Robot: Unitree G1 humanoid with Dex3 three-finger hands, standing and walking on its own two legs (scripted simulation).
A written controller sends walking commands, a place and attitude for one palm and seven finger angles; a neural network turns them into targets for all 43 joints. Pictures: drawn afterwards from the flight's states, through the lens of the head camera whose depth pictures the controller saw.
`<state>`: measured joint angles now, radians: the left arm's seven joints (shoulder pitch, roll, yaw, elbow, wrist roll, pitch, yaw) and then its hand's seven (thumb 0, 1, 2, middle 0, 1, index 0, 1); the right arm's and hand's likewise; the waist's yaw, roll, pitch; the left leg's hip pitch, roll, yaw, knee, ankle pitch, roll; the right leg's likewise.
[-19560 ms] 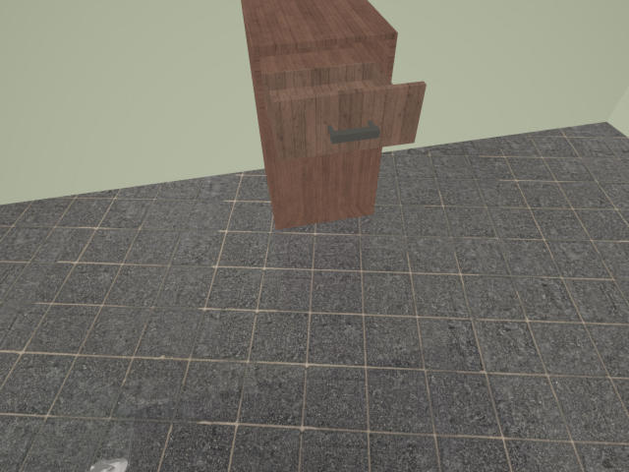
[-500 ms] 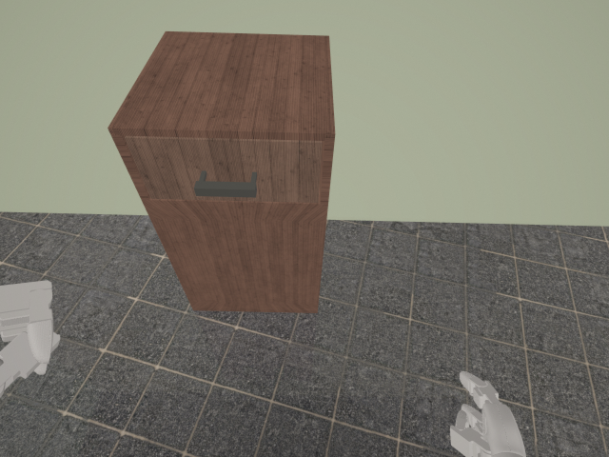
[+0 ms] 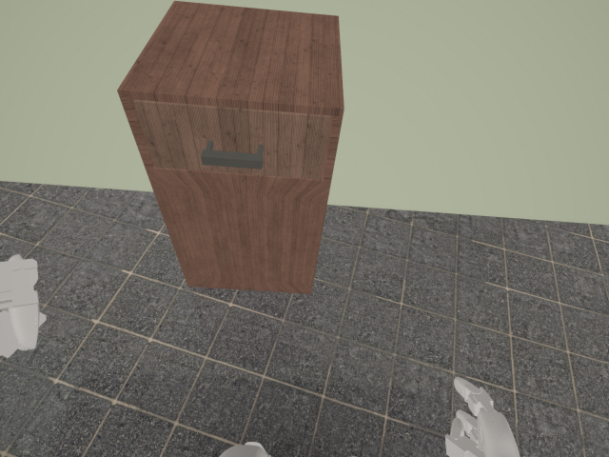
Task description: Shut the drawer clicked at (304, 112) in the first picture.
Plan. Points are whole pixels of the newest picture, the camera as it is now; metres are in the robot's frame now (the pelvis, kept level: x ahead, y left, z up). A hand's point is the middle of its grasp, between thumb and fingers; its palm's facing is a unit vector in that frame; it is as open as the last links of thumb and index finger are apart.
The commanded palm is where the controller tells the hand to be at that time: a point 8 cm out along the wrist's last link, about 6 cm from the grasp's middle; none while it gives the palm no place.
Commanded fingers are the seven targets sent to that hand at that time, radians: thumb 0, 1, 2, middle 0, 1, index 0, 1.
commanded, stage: step back with the hand held close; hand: left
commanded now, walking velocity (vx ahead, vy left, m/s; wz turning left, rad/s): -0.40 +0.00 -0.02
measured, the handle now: (234, 153) +0.71 +0.18 -0.07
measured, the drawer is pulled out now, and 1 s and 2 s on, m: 0.00 0.00 0.00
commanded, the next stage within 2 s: stop stepping back and stand still in 0.50 s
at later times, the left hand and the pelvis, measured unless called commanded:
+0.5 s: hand out of the picture +0.12 +0.24 +0.19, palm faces +0.38 -0.82 -0.44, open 3.2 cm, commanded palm +0.06 +0.27 +0.19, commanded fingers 0.00 0.90 0.90 -1.40 -1.60 -1.40 -1.60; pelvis -0.07 -0.01 +0.01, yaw +0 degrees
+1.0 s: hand out of the picture +0.04 +0.20 +0.17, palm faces +0.34 -0.85 -0.41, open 3.2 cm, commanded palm -0.02 +0.25 +0.19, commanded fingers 0.00 0.90 0.90 -1.40 -1.60 -1.40 -1.60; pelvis -0.16 -0.03 +0.01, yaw -2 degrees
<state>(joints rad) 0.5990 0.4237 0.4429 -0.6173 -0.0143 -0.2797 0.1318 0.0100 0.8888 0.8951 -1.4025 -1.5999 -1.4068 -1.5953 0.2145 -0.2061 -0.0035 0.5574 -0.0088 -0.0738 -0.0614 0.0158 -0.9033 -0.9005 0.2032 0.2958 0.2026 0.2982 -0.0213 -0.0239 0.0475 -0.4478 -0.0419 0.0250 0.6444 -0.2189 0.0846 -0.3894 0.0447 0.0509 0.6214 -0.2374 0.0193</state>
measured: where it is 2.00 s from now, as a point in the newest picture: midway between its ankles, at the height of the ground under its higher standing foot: outside the picture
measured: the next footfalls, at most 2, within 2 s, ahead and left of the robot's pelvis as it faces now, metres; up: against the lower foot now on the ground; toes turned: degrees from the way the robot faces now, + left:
left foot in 0.32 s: +0.05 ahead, +0.09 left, +0.00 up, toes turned +1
right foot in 0.66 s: -0.18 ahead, -0.15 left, +0.00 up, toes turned -3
